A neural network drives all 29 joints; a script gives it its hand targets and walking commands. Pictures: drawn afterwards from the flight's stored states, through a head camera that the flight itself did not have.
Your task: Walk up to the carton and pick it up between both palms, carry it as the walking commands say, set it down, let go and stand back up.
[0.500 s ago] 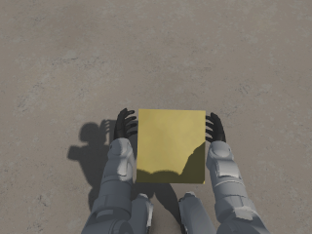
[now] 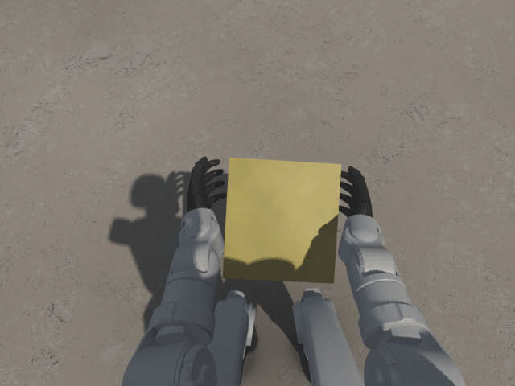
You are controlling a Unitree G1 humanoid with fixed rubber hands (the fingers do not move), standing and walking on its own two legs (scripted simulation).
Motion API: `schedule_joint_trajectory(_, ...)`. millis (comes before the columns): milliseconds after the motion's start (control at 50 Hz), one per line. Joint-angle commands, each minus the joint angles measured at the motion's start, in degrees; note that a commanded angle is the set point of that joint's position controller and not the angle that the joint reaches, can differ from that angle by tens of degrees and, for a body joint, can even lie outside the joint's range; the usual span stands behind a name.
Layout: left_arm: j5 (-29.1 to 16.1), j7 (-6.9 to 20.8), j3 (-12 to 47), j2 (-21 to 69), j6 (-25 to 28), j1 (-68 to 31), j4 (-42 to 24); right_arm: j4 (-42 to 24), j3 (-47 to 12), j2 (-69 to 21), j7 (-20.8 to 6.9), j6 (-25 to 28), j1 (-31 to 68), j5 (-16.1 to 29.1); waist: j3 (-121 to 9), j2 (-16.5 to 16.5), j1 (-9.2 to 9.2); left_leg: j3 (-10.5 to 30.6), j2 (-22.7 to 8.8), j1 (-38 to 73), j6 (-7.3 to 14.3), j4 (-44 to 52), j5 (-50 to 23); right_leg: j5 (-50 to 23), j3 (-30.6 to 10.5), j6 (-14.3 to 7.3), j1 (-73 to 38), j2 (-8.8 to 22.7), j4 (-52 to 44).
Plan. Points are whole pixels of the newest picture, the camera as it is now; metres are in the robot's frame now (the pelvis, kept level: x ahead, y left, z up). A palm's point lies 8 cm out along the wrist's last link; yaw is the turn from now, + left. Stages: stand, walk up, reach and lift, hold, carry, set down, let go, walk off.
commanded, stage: set down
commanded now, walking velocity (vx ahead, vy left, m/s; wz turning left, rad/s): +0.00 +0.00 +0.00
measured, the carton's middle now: (275, 214) +0.40 +0.00 -0.18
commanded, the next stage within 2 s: none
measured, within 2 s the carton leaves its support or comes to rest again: neither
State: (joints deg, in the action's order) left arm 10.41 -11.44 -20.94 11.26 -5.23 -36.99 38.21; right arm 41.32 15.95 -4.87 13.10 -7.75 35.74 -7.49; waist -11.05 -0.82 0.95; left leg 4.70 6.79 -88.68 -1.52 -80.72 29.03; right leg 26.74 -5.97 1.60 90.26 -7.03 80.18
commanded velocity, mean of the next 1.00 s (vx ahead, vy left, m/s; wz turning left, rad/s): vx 0.00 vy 0.00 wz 0.00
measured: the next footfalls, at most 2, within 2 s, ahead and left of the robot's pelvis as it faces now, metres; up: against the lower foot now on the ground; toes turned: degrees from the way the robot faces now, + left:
none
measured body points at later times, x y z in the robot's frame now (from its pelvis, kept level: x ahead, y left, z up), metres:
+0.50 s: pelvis -0.03 +0.00 -0.08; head +0.23 -0.01 +0.30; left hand +0.43 +0.12 -0.17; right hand +0.42 -0.14 -0.19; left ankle +0.06 +0.12 -0.57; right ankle +0.07 -0.12 -0.57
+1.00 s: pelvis -0.04 +0.00 -0.14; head +0.26 -0.02 +0.19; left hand +0.45 +0.12 -0.26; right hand +0.44 -0.14 -0.28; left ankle +0.06 +0.12 -0.57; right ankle +0.07 -0.12 -0.57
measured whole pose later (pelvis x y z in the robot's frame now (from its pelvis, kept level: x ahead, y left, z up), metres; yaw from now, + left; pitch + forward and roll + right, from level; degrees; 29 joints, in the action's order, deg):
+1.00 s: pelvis -0.04 +0.00 -0.14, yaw +1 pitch +42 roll +3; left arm 10.3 -12.2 -26.1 5.5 -8.4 -59.7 43.5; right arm 49.9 16.3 2.9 13.2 -11.3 60.6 -6.9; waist -1.0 -1.1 0.4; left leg 3.2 9.8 -117.9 -4.4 -107.8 32.1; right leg 29.1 -5.9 3.6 120.2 -10.1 107.8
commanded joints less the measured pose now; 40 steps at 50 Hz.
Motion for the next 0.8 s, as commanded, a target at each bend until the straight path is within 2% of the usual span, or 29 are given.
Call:
schedule_joint_trajectory(0,-3.0,14.1,32.5,50.4,-0.6,-26.6,4.8,-6.0,-30.2,-52.8,-14.9,3.3,37.1,3.8,-48.0,2.7,-0.51,-3.3,4.3,19.2,-0.7,5.2,-16.4,-17.9,4.2,1.6,-28.7,-3.8,-4.8)
schedule_joint_trajectory(420,-3.5,13.3,29.0,50.2,-2.5,-39.5,7.1,-4.4,-27.3,-50.8,-15.0,2.1,51.2,4.7,-52.5,2.6,-1.23,-5.8,5.3,9.7,-1.1,-6.1,-13.0,-14.1,7.0,1.5,-18.4,-4.6,6.8)
schedule_joint_trajectory(780,-3.5,13.7,24.9,47.3,-3.6,-49.6,8.7,-1.8,-24.7,-48.5,-15.0,1.2,61.4,4.7,-54.2,3.5,-0.73,-8.0,5.5,0.3,-0.8,-14.7,-10.3,-12.5,8.0,1.4,-12.3,-4.5,14.6)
